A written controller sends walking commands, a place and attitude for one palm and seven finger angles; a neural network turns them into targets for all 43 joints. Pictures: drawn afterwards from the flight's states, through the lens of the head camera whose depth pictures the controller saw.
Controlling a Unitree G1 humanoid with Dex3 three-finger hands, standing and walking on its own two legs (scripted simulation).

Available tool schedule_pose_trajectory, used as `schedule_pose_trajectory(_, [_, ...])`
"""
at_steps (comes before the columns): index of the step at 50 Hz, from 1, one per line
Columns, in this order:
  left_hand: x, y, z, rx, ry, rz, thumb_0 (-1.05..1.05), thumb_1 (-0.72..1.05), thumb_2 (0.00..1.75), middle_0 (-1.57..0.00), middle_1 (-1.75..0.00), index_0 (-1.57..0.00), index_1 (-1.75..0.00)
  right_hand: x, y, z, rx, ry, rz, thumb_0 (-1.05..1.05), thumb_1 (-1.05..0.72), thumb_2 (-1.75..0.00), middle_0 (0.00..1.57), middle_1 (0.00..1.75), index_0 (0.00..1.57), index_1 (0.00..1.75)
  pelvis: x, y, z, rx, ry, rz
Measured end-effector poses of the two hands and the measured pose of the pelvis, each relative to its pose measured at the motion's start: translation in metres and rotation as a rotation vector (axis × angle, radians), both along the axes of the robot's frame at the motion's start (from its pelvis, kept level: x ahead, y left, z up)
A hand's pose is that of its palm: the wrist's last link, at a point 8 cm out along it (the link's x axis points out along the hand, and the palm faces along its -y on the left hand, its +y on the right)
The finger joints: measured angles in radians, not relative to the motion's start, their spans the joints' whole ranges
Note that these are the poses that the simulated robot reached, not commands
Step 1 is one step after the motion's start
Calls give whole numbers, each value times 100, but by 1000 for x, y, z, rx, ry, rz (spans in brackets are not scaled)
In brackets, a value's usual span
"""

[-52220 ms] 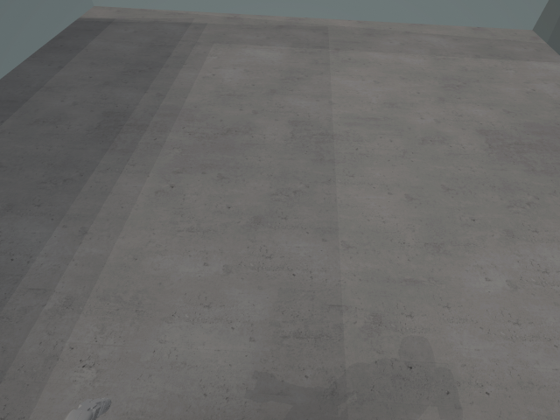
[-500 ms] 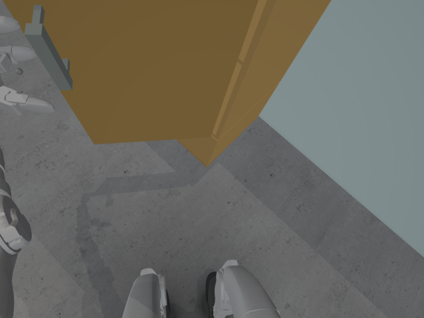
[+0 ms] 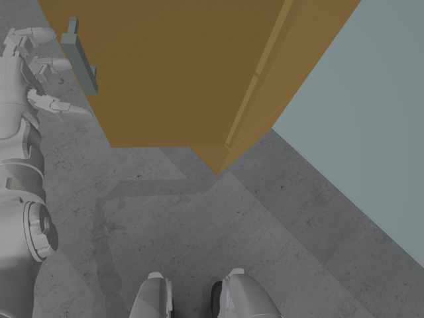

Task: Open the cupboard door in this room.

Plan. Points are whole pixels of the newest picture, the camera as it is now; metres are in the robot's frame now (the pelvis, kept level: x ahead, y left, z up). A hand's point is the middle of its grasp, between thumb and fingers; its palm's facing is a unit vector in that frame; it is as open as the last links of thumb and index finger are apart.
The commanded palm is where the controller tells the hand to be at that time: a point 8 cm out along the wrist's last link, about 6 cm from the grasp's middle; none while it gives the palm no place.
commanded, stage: slide the fingers in behind the handle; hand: left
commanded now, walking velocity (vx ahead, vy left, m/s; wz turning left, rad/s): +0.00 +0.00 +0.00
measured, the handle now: (83, 58) +0.56 +0.22 +0.05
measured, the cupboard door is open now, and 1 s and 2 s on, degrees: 51 50 66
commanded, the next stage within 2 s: close the thumb around the handle in 0.62 s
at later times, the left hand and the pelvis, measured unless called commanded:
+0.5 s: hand (94, 79) +0.51 +0.19 +0.06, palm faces +0.04 -1.00 -0.04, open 14.2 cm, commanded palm +0.49 +0.23 +0.05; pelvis +0.00 -0.01 +0.00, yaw -1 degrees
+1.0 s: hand (92, 81) +0.51 +0.19 +0.06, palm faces +0.04 -1.00 -0.02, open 11.8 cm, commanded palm +0.49 +0.23 +0.05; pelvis -0.01 -0.01 +0.00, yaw -1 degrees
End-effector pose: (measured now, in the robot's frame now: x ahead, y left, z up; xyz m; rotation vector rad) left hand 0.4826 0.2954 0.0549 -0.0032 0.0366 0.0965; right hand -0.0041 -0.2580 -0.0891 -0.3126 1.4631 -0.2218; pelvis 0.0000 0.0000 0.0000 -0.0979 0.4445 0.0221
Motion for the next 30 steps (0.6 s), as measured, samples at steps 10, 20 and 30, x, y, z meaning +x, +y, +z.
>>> schedule_pose_trajectory(10, [-7, -11, 0, 1, -6, 17, -1, -50, 30, -30, -120, -3, -113, 6, -1, -2, 18, -7, 15, 0, -91, -90, 20, 30, 20, 30, 0, -2, 2, 4, -12, 12])
schedule_pose_trajectory(20, [7, -52, -1, -15, -14, -48, -1, -50, 30, -29, -120, -19, -117, 9, -6, -4, 11, -70, -5, 0, -91, -90, 20, 30, 20, 30, -2, -6, -1, 14, -14, -8])
schedule_pose_trajectory(30, [2, -49, 5, 30, -10, -48, -1, -50, 30, -30, -120, -28, -120, -7, -5, -7, 42, -74, -62, 0, -91, -90, 20, 30, 20, 30, -5, -12, 0, 32, -28, -43])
